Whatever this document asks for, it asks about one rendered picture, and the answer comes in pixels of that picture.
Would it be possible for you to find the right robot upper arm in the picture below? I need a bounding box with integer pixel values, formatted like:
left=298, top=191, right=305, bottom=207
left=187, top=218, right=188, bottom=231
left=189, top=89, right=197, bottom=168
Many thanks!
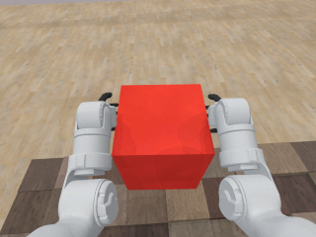
left=218, top=174, right=316, bottom=237

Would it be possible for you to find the robot left forearm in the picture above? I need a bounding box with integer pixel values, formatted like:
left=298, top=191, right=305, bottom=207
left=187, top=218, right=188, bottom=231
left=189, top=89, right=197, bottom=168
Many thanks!
left=58, top=101, right=118, bottom=217

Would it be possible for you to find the robot right forearm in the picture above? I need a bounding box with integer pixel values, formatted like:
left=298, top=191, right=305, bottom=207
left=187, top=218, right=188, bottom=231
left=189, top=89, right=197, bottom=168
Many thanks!
left=208, top=98, right=281, bottom=206

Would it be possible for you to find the carton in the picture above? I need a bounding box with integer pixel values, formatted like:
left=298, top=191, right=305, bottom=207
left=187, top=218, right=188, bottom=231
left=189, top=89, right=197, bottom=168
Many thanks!
left=112, top=84, right=215, bottom=191

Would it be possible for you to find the right robot hand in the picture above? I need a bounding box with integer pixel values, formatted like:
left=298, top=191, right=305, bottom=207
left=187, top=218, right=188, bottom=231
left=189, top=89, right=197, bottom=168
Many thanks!
left=205, top=94, right=221, bottom=133

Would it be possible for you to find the left robot hand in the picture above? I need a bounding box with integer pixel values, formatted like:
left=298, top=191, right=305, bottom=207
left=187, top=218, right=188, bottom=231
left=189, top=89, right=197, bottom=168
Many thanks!
left=99, top=92, right=119, bottom=131

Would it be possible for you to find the left robot upper arm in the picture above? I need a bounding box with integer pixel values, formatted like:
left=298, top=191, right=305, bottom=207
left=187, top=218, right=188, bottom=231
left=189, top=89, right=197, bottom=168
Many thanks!
left=27, top=179, right=119, bottom=237

